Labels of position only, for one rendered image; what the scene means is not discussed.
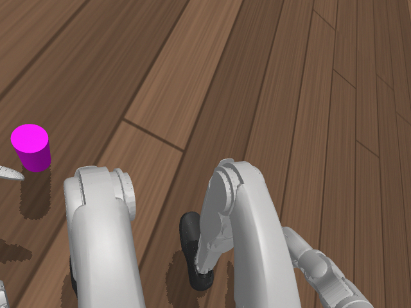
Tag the right robot arm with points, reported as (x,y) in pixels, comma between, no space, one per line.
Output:
(335,291)

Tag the can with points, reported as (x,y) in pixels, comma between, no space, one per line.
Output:
(32,146)

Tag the right robot hand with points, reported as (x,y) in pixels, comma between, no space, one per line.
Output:
(296,245)

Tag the right robot foot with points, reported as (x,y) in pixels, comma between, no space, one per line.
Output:
(189,228)

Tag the left robot hand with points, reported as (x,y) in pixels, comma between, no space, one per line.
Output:
(10,174)

